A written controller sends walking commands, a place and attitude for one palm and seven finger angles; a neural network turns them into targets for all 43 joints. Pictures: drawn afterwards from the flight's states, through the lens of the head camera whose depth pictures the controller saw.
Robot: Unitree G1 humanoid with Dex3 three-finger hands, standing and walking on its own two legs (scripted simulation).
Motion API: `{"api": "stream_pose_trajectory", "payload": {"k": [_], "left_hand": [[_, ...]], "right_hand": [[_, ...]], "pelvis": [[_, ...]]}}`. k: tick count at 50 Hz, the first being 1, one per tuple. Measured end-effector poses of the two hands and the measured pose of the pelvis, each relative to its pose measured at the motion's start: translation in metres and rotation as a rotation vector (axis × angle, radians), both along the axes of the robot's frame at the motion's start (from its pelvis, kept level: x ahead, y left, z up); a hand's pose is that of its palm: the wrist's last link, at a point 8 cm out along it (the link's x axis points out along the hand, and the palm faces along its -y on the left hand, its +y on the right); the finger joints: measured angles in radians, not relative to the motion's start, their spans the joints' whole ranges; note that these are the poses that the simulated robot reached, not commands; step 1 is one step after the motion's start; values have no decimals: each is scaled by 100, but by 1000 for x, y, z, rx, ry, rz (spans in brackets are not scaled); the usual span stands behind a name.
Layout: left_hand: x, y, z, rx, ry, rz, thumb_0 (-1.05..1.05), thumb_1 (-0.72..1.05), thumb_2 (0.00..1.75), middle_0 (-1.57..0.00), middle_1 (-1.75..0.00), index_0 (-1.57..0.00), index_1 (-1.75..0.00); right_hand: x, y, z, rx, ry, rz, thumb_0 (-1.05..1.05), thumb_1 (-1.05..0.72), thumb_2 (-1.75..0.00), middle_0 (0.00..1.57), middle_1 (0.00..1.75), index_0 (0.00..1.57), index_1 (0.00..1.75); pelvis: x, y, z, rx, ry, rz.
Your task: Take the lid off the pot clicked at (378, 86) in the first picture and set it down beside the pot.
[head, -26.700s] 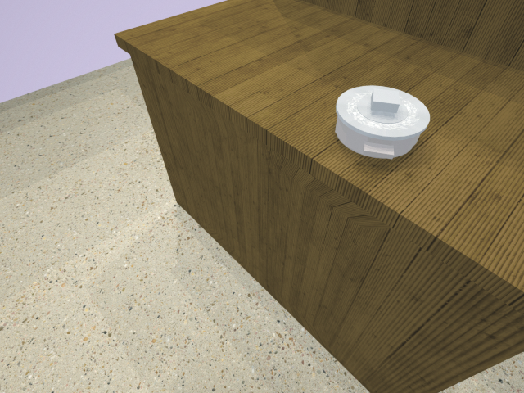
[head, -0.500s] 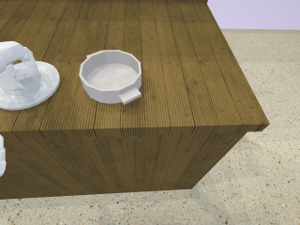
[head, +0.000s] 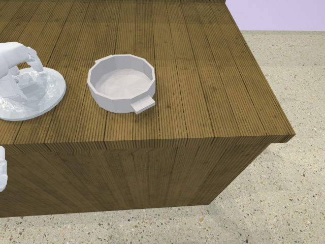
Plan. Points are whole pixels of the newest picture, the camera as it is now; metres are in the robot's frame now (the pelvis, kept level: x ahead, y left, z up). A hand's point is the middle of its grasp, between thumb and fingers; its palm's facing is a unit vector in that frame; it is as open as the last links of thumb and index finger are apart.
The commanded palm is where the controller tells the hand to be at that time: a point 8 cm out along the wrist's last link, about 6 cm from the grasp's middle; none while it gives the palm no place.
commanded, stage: raise the empty hand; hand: left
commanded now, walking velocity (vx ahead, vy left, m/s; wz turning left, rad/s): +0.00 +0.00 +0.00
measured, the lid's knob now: (23, 84) +0.47 +0.32 +0.12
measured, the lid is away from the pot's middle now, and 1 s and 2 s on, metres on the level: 0.23 0.23 0.23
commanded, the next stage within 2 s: draw the hand back to the body in 1.34 s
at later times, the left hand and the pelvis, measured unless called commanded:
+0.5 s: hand (5, 63) +0.46 +0.32 +0.19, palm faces -0.31 -0.10 -0.94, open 11.0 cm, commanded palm +0.47 +0.32 +0.26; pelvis +0.00 +0.00 +0.00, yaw +1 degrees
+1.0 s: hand out of the picture +0.46 +0.32 +0.25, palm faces -0.23 -0.10 -0.97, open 11.0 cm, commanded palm +0.46 +0.32 +0.31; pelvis +0.00 -0.01 +0.01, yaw +1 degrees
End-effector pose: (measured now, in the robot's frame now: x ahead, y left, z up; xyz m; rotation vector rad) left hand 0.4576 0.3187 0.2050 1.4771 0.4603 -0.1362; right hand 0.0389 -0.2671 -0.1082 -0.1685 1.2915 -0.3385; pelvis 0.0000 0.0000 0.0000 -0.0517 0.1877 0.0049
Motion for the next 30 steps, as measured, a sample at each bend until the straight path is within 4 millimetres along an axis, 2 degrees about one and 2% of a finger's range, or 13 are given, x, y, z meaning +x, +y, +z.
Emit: {"api": "stream_pose_trajectory", "payload": {"k": [6,30], "left_hand": [[0,0,1,9,-2,-7,0,-13,91,-50,-59,-50,-60],[5,-2,56,26,-74,48,0,-14,92,-51,-58,-51,-58]], "right_hand": [[4,1,1,-6,-7,8,1,-90,-90,20,30,20,30],[9,0,3,8,-26,24,1,-91,-90,20,30,20,30]], "pelvis": [[0,1,0,0,-1,4],[2,-1,4,6,-17,10]]}}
